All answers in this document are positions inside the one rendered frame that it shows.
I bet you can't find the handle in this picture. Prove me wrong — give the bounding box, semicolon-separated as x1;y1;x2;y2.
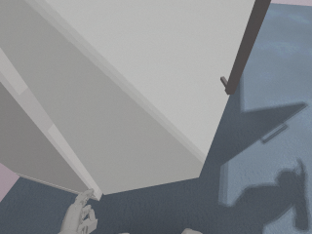
220;0;271;96

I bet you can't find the robot left hand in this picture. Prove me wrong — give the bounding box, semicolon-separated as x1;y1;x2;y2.
60;188;98;234

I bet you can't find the fridge door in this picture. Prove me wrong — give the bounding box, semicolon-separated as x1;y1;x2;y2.
0;0;255;195

